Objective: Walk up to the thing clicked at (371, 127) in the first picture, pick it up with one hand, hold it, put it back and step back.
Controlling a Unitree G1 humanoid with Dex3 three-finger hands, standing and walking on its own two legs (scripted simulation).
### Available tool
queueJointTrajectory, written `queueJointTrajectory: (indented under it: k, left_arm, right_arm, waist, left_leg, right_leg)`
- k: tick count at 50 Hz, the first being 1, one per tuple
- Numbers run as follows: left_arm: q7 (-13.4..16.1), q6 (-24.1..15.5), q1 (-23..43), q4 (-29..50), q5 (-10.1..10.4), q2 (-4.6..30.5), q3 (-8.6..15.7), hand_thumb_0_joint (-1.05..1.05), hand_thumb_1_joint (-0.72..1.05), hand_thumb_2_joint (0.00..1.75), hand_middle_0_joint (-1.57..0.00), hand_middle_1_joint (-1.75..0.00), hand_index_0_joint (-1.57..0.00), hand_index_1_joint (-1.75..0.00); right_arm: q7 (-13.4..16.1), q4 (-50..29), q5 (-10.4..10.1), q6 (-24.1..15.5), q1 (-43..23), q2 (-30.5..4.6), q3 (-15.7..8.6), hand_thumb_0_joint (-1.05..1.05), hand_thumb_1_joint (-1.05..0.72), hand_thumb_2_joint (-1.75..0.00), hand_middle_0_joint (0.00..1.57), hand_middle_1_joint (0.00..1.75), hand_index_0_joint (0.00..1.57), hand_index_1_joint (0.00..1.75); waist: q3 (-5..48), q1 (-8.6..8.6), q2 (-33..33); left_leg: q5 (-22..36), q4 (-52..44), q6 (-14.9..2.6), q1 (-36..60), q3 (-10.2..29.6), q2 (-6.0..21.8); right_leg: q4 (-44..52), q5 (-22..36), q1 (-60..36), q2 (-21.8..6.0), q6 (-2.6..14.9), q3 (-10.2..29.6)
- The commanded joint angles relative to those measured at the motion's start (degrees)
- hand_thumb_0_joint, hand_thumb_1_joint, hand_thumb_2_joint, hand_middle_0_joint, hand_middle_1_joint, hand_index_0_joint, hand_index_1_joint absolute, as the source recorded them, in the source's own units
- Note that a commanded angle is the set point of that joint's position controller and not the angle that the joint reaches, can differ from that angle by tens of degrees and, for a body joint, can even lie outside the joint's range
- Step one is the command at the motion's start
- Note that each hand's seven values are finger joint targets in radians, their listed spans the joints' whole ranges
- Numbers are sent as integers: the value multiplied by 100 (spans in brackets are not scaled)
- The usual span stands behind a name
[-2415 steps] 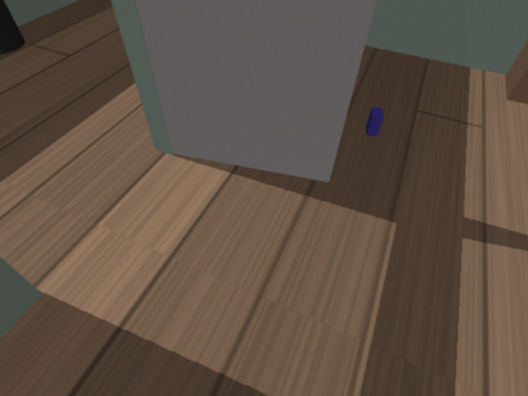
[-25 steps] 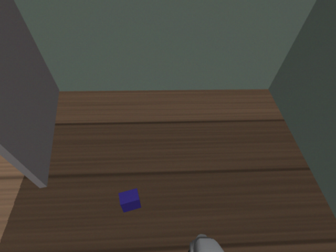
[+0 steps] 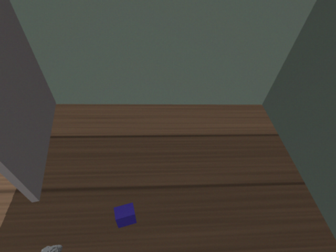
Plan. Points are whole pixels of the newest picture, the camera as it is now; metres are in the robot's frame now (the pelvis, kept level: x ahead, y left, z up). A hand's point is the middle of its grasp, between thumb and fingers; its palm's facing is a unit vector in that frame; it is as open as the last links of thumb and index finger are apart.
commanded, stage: walk up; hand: left
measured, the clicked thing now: (125, 215) +0.44 +0.20 -0.70
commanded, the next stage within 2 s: none
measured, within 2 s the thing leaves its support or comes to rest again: neither
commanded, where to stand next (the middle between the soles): +0.10 +0.00 m, yaw -1 degrees
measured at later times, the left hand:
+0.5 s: hand out of the picture +0.09 +0.25 -0.14, palm faces +0.04 -0.94 -0.35, open 7.3 cm
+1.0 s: hand out of the picture +0.12 +0.24 -0.14, palm faces +0.01 -0.95 -0.32, open 7.3 cm
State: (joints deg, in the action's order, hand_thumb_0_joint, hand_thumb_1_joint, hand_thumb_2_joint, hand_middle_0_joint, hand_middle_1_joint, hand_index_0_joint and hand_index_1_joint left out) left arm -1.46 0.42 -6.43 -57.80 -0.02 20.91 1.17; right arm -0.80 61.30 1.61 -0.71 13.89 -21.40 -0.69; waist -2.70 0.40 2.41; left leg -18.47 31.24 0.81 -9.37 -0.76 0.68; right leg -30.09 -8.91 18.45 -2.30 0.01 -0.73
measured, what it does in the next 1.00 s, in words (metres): stands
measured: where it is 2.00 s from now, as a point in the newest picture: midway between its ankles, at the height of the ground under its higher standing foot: outside the picture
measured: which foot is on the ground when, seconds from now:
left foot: down 0.00-1.00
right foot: down 0.00-1.00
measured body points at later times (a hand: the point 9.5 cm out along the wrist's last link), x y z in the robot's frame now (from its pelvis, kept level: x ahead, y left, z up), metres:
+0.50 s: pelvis +0.03 -0.01 +0.01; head +0.04 -0.02 +0.46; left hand +0.09 +0.30 -0.12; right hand +0.15 -0.30 -0.12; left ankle -0.01 +0.13 -0.73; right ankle +0.09 -0.13 -0.73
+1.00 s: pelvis +0.03 -0.01 +0.01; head +0.03 -0.02 +0.46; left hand +0.12 +0.29 -0.12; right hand +0.09 -0.32 -0.12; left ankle -0.01 +0.13 -0.73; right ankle +0.09 -0.13 -0.73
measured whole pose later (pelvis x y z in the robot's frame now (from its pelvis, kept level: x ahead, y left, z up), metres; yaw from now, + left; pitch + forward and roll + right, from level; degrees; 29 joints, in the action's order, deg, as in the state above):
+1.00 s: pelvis +0.03 -0.01 +0.01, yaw +0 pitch -3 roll +1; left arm -1.2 0.3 -3.8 -65.3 -0.5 19.1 1.6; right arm -0.4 65.0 1.0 -0.5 7.7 -20.7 -0.6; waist -3.5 0.4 -0.1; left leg -14.5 19.8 1.8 -2.6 -0.2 1.6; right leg -21.3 -6.0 12.6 -1.4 0.0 -1.7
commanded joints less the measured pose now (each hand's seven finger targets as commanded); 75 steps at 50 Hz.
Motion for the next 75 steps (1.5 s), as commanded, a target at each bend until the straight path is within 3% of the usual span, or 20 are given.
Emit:
queueJointTrajectory:
  k: [1,4,5,14,18,30,41,51,63,69,70,71,72,73,74,75]
  left_arm:
    - [79,-169,330,93,30,1100,252,0,90,90,-20,-30,-20,-30]
    - [58,-135,393,-80,25,1112,204,0,90,90,-20,-30,-20,-30]
    - [55,-132,348,-123,24,1121,200,0,90,90,-20,-30,-20,-30]
    - [88,-187,379,-405,18,1148,162,0,90,90,-20,-30,-20,-30]
    - [110,-214,381,-447,9,1123,162,0,90,90,-20,-30,-20,-30]
    - [152,-206,458,-485,-18,1063,221,0,90,90,-20,-30,-20,-30]
    - [135,-178,504,-441,-53,1039,260,0,90,90,-20,-30,-20,-30]
    - [105,-143,543,-405,-62,1050,300,0,90,90,-20,-30,-20,-30]
    - [106,-144,491,-382,-35,994,256,0,90,90,-20,-30,-20,-30]
    - [117,-136,423,-396,-23,989,244,0,90,90,-20,-30,-20,-30]
    - [11,-147,248,-156,-107,1220,364,0,90,90,-20,-30,-20,-30]
    - [-33,-112,320,-150,-167,1209,393,0,90,90,-20,-30,-20,-30]
    - [-64,-92,495,-96,-198,1120,416,0,90,90,-20,-30,-20,-30]
    - [-98,-72,610,81,-205,1091,419,0,90,90,-20,-30,-20,-30]
    - [-106,-85,618,210,-212,1125,442,0,90,90,-20,-30,-20,-30]
    - [-113,-113,568,276,-185,1100,437,0,90,90,-20,-30,-20,-30]
  right_arm:
    - [99,-343,-53,-276,-642,-1292,-205,0,-90,-90,20,30,20,30]
    - [116,-316,-53,-214,-729,-1294,-218,0,-90,-90,20,30,20,30]
    - [128,-298,-49,-206,-776,-1314,-217,0,-90,-90,20,30,20,30]
    - [161,-165,-133,-168,-745,-1254,-233,0,-90,-90,20,30,20,30]
    - [163,-130,-156,-139,-798,-1213,-236,0,-90,-90,20,30,20,30]
    - [146,-45,-127,-88,-1073,-1105,-217,0,-90,-90,20,30,20,30]
    - [145,-11,-97,-113,-1076,-1114,-209,0,-90,-90,20,30,20,30]
    - [136,14,-77,-130,-861,-1122,-207,0,-90,-90,20,30,20,30]
    - [161,13,-89,-157,-773,-1151,-204,0,-90,-90,20,30,20,30]
    - [160,-11,-90,-133,-800,-1145,-212,0,-90,-90,20,30,20,30]
    - [97,-157,-9,-181,-283,-1357,-351,0,-90,-90,20,30,20,30]
    - [80,-93,42,-189,-122,-1495,-426,0,-90,-90,20,30,20,30]
    - [74,-93,46,-182,4,-1624,-501,0,-90,-90,20,30,20,30]
    - [75,-188,44,-189,-34,-1695,-553,0,-90,-90,20,30,20,30]
    - [89,-316,59,-224,-109,-1769,-587,0,-90,-90,20,30,20,30]
    - [110,-399,81,-272,-174,-1722,-593,0,-90,-90,20,30,20,30]
  waist:
    - [73,-208,-890]
    - [-14,-211,-907]
    - [0,-227,-818]
    - [402,-70,-194]
    - [609,-41,-19]
    - [564,-76,-88]
    - [488,-111,-228]
    - [235,-104,-179]
    - [400,-89,-210]
    - [374,-102,-212]
    - [588,9,-256]
    - [217,103,-503]
    - [-195,207,-856]
    - [-661,217,-1053]
    - [-927,212,-897]
    - [-1022,144,-739]
  left_leg:
    - [189,-1412,-354,-905,834,729]
    - [-409,-1604,-370,-915,831,740]
    - [-354,-1575,-384,-815,780,759]
    - [1081,-1221,-314,-9,518,643]
    - [1438,-1175,-295,253,462,628]
    - [1470,-1385,-227,300,406,637]
    - [1023,-1609,-226,111,424,642]
    - [419,-1675,-257,-126,469,563]
    - [1064,-1672,-242,-3,477,634]
    - [1102,-1633,-238,125,423,633]
    - [-1113,-1547,-549,329,439,460]
    - [-2167,-1808,-740,462,851,708]
    - [-2631,-2186,-934,454,1375,1135]
    - [-2661,-2541,-1140,210,1771,1605]
    - [-2141,-2578,-1325,211,1972,1859]
    - [-1283,-2401,-1333,366,1796,1783]
  right_leg:
    - [572,-118,-1004,-291,207,393]
    - [677,-484,-1017,-262,139,401]
    - [698,-420,-1013,-272,136,347]
    - [896,839,-1116,-526,172,521]
    - [912,1283,-1172,-603,173,558]
    - [1093,1019,-1254,-593,107,532]
    - [1186,589,-1395,-533,103,523]
    - [1320,-248,-1221,-463,93,625]
    - [1060,762,-1368,-481,109,541]
    - [1093,693,-1266,-466,83,539]
    - [732,-1701,-1080,-87,248,302]
    - [315,-2356,-223,19,229,172]
    - [-400,-2075,365,212,119,-135]
    - [-1051,-1665,895,94,29,-107]
    - [-1260,-1633,1189,-64,35,112]
    - [-1184,-1521,1279,-193,67,277]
